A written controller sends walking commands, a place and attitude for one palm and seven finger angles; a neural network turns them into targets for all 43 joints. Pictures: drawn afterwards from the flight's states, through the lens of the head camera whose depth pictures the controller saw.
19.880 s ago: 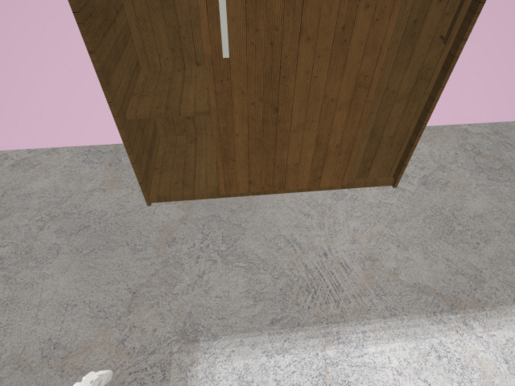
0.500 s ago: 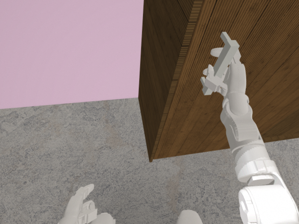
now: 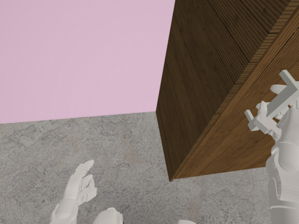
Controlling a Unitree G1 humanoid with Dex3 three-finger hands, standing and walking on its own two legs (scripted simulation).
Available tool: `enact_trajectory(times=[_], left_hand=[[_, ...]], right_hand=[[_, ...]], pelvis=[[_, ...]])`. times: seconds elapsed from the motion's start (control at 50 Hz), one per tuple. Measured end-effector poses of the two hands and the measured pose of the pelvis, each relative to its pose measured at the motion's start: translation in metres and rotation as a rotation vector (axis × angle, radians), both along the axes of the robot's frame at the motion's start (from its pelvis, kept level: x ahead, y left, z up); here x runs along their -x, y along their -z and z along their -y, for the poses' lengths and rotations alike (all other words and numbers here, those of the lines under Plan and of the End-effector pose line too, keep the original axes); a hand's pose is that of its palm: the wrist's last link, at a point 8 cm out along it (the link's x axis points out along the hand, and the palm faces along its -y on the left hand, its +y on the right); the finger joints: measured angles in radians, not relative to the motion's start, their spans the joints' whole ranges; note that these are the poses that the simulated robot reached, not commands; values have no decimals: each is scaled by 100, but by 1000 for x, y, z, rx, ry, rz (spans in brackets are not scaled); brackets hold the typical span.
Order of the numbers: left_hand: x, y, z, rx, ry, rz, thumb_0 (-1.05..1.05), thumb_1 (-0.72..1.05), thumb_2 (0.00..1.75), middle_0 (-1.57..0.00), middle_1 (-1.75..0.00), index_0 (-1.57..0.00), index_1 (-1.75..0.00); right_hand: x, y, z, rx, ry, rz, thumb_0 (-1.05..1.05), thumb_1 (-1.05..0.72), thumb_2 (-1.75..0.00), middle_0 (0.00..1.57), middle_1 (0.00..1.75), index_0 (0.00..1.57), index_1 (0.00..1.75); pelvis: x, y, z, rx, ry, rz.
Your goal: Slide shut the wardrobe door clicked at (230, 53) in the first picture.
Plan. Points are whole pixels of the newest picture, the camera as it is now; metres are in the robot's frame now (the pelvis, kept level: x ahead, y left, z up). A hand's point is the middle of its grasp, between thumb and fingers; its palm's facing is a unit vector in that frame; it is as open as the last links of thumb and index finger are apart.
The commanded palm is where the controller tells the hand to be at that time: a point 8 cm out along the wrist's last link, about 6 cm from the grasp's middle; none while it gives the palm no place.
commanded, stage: stop walking and hold the door there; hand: right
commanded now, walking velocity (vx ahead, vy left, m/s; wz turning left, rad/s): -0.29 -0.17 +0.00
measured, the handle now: (267, 103) +0.36 -0.30 +0.13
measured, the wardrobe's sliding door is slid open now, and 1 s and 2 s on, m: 0.00 0.00 0.00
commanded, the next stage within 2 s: none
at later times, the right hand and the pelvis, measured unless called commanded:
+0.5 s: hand (264, 118) +0.32 -0.27 +0.13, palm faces +0.39 +0.88 -0.26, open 6.2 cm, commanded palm +0.27 -0.29 +0.12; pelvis +0.00 -0.03 +0.02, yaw +9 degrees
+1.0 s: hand (265, 118) +0.32 -0.27 +0.13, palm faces +0.30 +0.93 -0.23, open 5.8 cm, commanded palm +0.28 -0.29 +0.12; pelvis +0.00 -0.07 +0.03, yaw +10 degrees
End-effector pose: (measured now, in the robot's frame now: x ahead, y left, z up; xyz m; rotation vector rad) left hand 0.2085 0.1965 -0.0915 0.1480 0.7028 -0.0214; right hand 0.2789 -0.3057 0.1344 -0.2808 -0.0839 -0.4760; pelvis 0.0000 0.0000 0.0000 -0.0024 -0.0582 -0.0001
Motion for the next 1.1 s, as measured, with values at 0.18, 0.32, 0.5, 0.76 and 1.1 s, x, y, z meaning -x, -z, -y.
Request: enact_trajectory(times=[0.18,0.32,0.5,0.76,1.1], left_hand=[[2,-24,-25,-93,-146,18,1,91,89,-21,-30,-20,-30],[47,-37,-27,-87,-233,19,1,91,89,-20,-30,-20,-30],[109,-25,-34,-115,-323,-79,1,90,89,-21,-30,-20,-30],[132,-32,-10,-130,-351,-80,2,90,89,-20,-30,-20,-30],[95,-34,15,-106,-288,-45,1,90,89,-21,-30,-20,-30]], right_hand=[[0,-5,10,66,-40,-66,-10,-60,-80,45,139,31,140],[0,-4,4,-13,-44,-50,-5,-63,-82,45,140,30,140],[1,-5,6,-14,-69,-67,-5,-66,-77,43,138,30,140],[0,-4,8,-47,-131,-53,-3,-69,-76,44,139,33,140],[-1,-3,12,-31,-186,-43,-3,-69,-76,45,140,35,140]], pelvis=[[-7,-12,19,23,-46,-37],[-12,-17,23,28,-116,-16],[0,-21,31,-4,-162,-43],[6,-27,54,9,-182,-28],[8,-27,74,-1,-165,-46]])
